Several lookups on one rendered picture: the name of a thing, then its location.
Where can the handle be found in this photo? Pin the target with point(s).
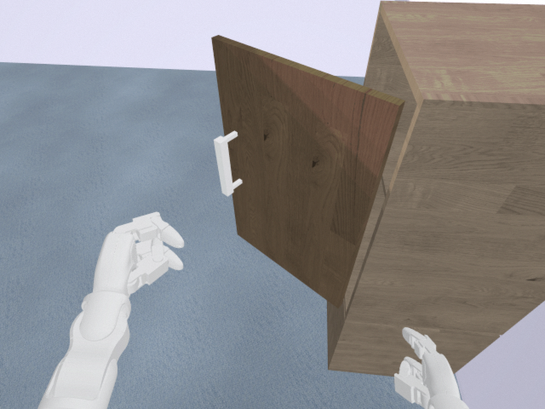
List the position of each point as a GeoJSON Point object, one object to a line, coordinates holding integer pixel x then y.
{"type": "Point", "coordinates": [223, 161]}

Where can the cupboard door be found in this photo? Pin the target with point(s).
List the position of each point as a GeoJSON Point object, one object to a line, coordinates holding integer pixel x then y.
{"type": "Point", "coordinates": [310, 151]}

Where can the right robot hand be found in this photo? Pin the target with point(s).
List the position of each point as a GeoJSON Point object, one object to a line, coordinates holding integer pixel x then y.
{"type": "Point", "coordinates": [419, 382]}

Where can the left robot forearm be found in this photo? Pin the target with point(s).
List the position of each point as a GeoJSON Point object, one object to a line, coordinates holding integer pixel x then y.
{"type": "Point", "coordinates": [85, 377]}

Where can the left robot hand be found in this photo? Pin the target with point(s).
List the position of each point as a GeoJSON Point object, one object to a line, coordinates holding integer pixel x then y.
{"type": "Point", "coordinates": [120, 254]}

